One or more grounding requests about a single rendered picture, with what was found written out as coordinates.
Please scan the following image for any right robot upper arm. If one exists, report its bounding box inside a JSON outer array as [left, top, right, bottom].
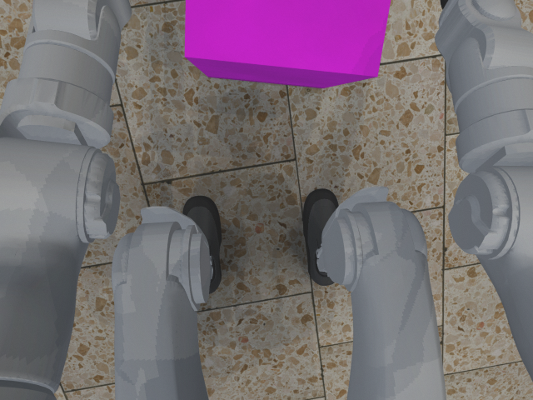
[[448, 166, 533, 382]]

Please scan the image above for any robot right thigh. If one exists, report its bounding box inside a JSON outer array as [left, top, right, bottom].
[[329, 201, 446, 400]]

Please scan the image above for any left robot upper arm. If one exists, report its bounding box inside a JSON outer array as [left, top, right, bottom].
[[0, 137, 121, 400]]

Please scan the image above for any robot thigh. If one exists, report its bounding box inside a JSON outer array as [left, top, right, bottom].
[[329, 201, 446, 400], [114, 222, 210, 400]]

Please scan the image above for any robot right forearm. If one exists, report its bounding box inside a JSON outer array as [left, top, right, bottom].
[[435, 0, 533, 173]]

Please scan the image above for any robot left forearm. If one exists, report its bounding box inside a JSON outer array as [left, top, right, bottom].
[[0, 0, 132, 149]]

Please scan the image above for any robot left thigh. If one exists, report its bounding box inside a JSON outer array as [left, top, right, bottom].
[[114, 222, 210, 400]]

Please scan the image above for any carton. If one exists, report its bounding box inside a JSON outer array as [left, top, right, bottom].
[[185, 0, 391, 88]]

